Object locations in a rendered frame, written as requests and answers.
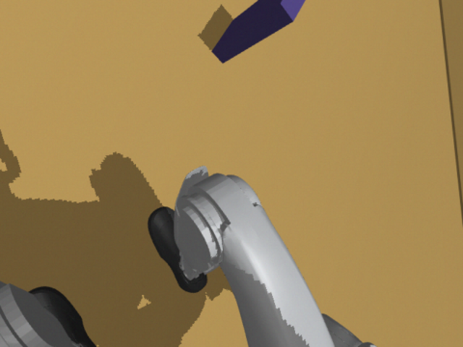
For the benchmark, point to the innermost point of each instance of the right robot foot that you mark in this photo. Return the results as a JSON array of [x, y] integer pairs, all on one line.
[[161, 230]]

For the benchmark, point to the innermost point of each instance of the left robot foot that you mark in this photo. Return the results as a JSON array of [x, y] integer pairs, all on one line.
[[60, 307]]

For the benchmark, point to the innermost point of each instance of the right robot hand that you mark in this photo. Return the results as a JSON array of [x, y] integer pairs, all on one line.
[[341, 336]]

